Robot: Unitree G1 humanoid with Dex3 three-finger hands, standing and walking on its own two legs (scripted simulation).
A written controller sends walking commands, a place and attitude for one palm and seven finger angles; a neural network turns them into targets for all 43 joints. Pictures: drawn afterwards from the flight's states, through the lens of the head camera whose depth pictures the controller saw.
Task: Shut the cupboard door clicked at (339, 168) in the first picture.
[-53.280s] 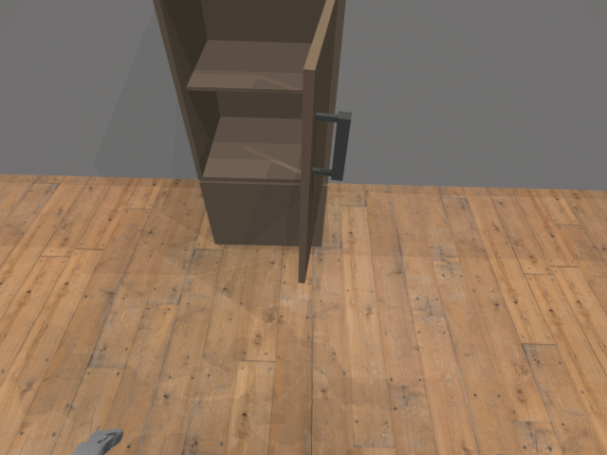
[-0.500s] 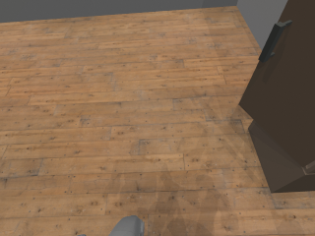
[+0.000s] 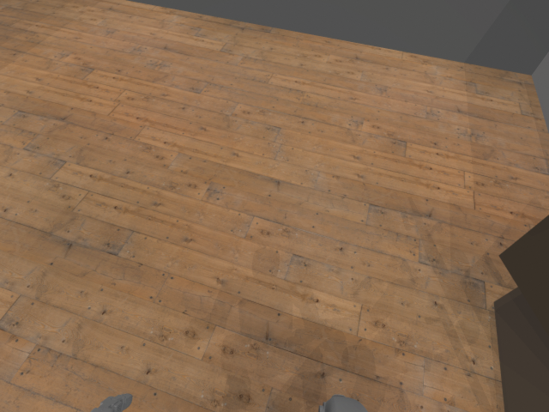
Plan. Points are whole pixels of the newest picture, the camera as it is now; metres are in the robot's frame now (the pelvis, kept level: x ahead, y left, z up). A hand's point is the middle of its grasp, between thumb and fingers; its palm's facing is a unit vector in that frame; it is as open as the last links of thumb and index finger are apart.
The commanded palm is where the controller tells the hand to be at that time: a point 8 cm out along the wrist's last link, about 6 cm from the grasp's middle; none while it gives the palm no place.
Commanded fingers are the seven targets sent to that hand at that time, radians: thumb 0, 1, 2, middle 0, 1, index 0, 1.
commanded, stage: walk to a spot facing it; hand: left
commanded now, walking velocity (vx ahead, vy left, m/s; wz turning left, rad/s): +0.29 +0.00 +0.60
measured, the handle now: out of the picture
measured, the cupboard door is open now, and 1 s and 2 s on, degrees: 26 26 26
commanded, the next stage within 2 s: turn to face it in 0.64 s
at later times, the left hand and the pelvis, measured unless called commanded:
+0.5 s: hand out of the picture +0.06 +0.18 -0.18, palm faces +0.36 -0.90 -0.23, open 7.3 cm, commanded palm none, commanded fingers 0.00 0.90 0.90 -0.20 -0.30 -0.20 -0.30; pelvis +0.12 -0.01 -0.01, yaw +21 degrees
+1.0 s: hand (142, 359) +0.21 +0.24 -0.17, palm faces +0.45 -0.87 -0.21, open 7.4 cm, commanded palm none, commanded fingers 0.00 0.90 0.90 -0.20 -0.30 -0.20 -0.30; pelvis +0.22 +0.04 -0.01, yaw +25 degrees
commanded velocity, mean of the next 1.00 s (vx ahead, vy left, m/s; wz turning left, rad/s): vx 0.07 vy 0.00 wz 0.25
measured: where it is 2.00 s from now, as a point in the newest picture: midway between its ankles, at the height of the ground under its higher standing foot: (251, 383)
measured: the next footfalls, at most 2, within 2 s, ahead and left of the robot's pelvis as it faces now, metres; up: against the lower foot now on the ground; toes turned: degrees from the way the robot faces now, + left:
right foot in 0.12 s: +0.10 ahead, -0.15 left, +0.00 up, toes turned +2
left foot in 0.56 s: +0.19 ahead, +0.13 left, +0.00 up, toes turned +27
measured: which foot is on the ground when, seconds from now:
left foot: down 0.00-0.12, up 0.14-0.54, down 0.56-1.00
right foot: up 0.00-0.10, down 0.12-0.54, up 0.56-0.98, down 1.00-1.00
